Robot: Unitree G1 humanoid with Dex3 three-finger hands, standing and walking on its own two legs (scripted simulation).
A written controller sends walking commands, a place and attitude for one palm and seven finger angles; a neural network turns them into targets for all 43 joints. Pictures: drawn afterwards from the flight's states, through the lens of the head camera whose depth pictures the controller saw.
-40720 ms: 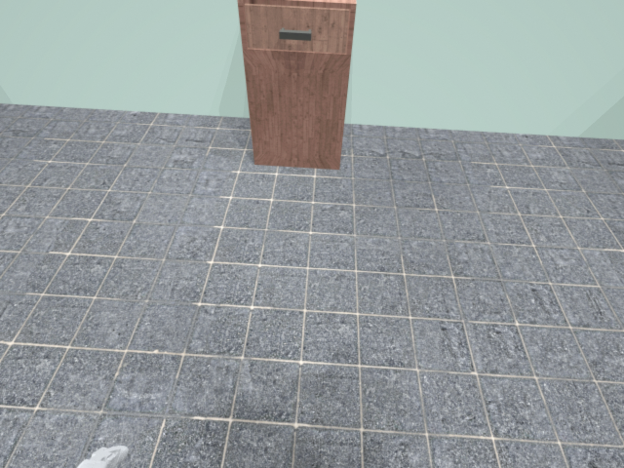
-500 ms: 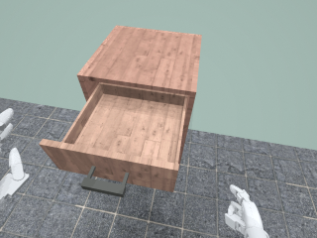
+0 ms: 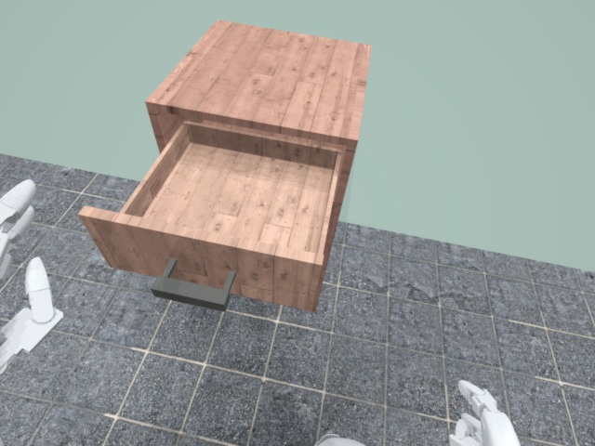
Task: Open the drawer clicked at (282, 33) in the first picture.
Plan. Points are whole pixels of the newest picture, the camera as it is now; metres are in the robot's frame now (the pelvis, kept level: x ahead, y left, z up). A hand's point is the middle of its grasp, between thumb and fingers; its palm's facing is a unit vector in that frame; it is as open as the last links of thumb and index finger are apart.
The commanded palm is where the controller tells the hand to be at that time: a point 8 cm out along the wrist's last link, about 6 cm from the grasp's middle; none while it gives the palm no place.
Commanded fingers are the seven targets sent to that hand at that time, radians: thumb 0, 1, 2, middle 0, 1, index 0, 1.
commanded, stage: step back with the hand held close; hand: left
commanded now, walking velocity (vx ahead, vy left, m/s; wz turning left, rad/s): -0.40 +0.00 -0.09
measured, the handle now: (196, 282) +0.38 +0.17 -0.08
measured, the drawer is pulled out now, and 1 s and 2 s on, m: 0.30 0.30 0.30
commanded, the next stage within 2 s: stop stepping back and stand still in 0.26 s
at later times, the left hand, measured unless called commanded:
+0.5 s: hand out of the picture +0.11 +0.21 +0.17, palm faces +0.31 -0.84 -0.44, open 7.4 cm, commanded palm +0.04 +0.26 +0.19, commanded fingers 0.00 0.90 0.90 -0.20 -0.30 -0.20 -0.30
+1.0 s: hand out of the picture +0.08 +0.20 +0.17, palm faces +0.30 -0.84 -0.45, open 7.4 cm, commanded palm +0.02 +0.24 +0.19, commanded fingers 0.00 0.90 0.90 -0.20 -0.30 -0.20 -0.30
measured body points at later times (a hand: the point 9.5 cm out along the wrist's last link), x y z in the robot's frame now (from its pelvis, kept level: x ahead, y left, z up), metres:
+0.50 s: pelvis -0.09 -0.02 +0.01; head -0.06 +0.00 +0.45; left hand +0.09 +0.25 +0.19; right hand +0.08 -0.26 -0.07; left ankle -0.11 +0.11 -0.73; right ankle -0.01 -0.09 -0.72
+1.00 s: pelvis -0.11 -0.03 +0.01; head -0.10 -0.02 +0.46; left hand +0.06 +0.24 +0.19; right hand +0.02 -0.28 -0.07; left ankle -0.12 +0.08 -0.73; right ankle -0.09 -0.11 -0.73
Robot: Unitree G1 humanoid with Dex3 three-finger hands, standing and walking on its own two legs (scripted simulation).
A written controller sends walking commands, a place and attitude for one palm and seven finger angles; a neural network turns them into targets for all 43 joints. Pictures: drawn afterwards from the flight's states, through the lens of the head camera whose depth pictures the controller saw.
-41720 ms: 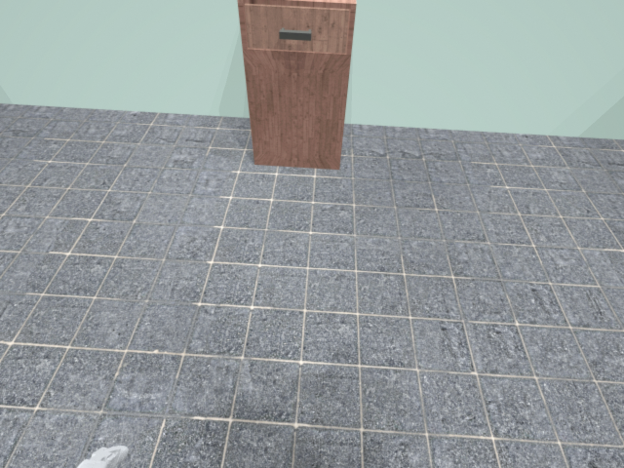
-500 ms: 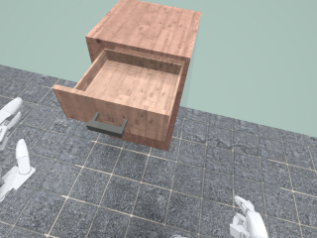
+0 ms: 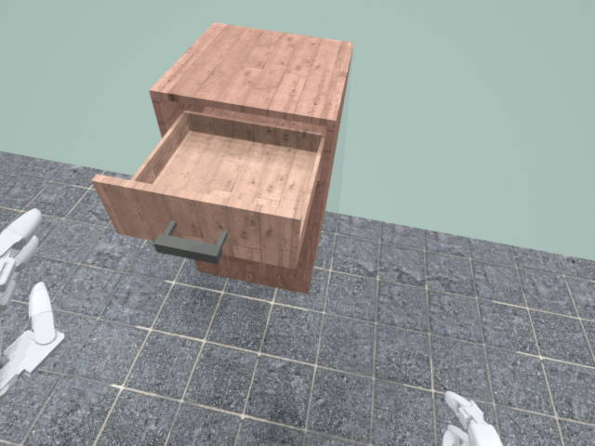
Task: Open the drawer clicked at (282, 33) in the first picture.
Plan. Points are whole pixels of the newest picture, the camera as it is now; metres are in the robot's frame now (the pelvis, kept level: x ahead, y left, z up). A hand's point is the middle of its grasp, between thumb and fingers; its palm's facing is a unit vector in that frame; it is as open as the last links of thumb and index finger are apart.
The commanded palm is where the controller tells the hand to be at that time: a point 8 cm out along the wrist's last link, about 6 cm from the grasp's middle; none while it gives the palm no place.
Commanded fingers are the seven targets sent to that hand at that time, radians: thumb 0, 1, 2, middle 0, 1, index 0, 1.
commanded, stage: stop stepping back and stand still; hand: left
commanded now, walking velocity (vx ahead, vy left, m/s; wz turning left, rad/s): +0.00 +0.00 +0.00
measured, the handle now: (193, 239) +0.49 +0.22 -0.09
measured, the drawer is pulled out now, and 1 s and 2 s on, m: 0.30 0.30 0.30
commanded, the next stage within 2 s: let the arm hang, fingers relaxed in 0.06 s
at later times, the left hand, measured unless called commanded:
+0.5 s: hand out of the picture +0.06 +0.18 -0.18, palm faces +0.06 -0.99 -0.16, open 6.9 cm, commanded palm none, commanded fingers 0.00 0.90 0.90 -0.20 -0.30 -0.20 -0.30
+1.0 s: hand out of the picture +0.00 +0.18 -0.17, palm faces +0.03 -0.98 -0.19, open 7.4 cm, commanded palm none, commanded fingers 0.00 0.90 0.90 -0.20 -0.30 -0.20 -0.30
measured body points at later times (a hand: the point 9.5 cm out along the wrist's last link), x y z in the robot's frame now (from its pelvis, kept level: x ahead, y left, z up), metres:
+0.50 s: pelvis +0.00 +0.01 +0.00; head +0.03 +0.04 +0.44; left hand +0.05 +0.24 -0.16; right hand +0.06 -0.23 -0.14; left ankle -0.01 +0.11 -0.74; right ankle +0.02 -0.07 -0.74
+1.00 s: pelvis +0.00 +0.01 +0.00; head +0.01 +0.01 +0.45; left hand +0.00 +0.23 -0.16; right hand -0.02 -0.19 -0.16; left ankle -0.01 +0.11 -0.74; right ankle +0.02 -0.07 -0.74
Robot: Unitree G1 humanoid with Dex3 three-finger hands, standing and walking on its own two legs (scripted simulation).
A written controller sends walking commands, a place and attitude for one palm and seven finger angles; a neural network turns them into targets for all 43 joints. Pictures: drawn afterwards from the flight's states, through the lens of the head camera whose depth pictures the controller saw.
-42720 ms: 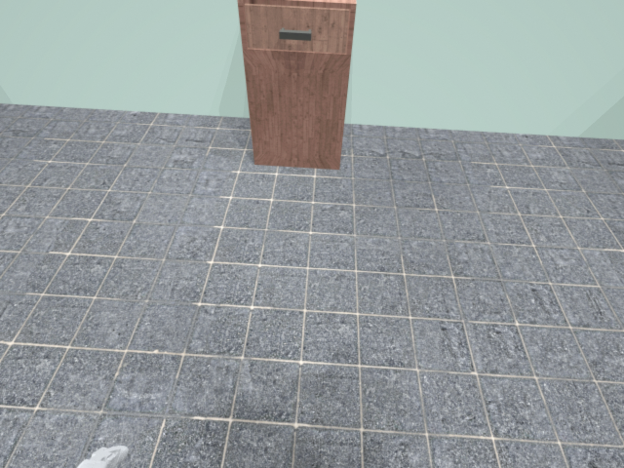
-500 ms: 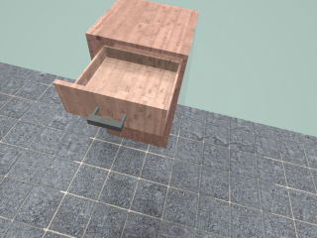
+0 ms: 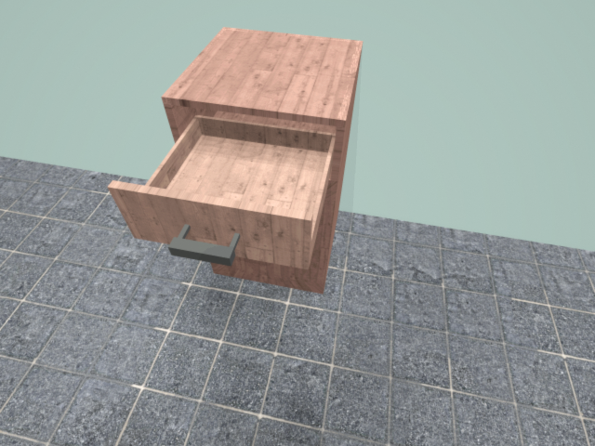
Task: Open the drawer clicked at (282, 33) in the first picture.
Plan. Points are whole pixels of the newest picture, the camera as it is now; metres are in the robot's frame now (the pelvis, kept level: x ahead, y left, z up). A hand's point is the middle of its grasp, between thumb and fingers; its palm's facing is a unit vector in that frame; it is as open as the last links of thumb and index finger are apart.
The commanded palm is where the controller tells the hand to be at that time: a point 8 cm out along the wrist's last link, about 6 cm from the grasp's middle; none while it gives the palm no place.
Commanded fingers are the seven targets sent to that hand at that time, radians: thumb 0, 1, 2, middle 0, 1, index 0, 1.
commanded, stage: let the arm hang, fingers relaxed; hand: left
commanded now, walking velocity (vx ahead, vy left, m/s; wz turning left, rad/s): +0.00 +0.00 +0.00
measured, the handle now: (206, 242) +0.49 +0.21 -0.09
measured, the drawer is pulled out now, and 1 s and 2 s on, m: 0.30 0.30 0.30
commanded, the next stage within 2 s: look to check the result in 0.26 s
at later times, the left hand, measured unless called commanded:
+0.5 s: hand out of the picture -0.01 +0.16 -0.18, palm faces +0.06 -0.98 -0.16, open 7.4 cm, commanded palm none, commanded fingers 0.00 0.90 0.90 -0.20 -0.30 -0.20 -0.30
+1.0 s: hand out of the picture +0.02 +0.16 -0.18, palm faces +0.05 -0.98 -0.18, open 7.3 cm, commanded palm none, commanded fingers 0.00 0.90 0.90 -0.20 -0.30 -0.20 -0.30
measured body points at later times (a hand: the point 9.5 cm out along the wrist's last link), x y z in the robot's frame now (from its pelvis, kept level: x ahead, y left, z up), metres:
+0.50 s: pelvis +0.01 +0.00 +0.00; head +0.03 +0.00 +0.45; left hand -0.01 +0.21 -0.16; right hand -0.02 -0.20 -0.16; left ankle -0.01 +0.10 -0.74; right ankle +0.02 -0.09 -0.74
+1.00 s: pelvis +0.03 +0.00 +0.00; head +0.05 +0.00 +0.45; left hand +0.01 +0.21 -0.16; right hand +0.00 -0.20 -0.16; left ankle -0.01 +0.10 -0.74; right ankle +0.02 -0.09 -0.74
